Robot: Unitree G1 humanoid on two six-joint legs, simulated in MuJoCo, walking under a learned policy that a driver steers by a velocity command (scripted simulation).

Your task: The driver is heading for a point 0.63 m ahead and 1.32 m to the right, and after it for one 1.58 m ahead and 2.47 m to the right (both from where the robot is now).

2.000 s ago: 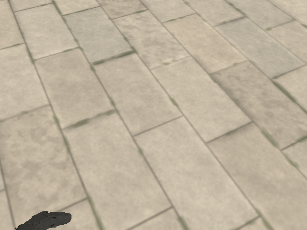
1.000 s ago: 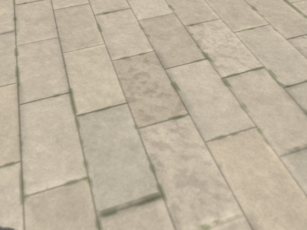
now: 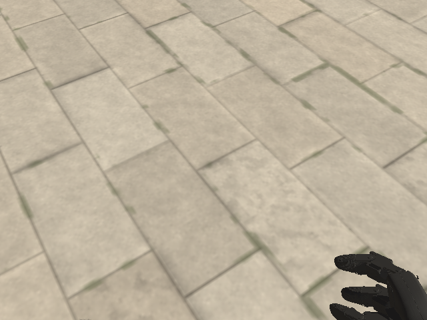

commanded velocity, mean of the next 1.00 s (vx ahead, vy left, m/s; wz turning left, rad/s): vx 1.00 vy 0.00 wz -0.99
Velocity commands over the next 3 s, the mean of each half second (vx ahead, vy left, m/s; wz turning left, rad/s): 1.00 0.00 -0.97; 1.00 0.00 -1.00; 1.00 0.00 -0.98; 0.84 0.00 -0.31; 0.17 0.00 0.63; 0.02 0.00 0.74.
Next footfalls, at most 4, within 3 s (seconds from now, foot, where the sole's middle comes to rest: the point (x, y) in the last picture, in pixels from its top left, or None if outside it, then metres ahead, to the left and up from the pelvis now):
0.14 left None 0.37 0.17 -0.77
0.60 right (298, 266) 0.67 -0.17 -0.77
1.00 left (338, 169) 1.09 -0.34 -0.77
1.46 right None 1.04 -0.80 -0.77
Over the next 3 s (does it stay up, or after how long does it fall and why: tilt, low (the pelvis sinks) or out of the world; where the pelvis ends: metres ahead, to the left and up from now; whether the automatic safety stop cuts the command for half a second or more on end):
stays up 1.09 -1.31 0.00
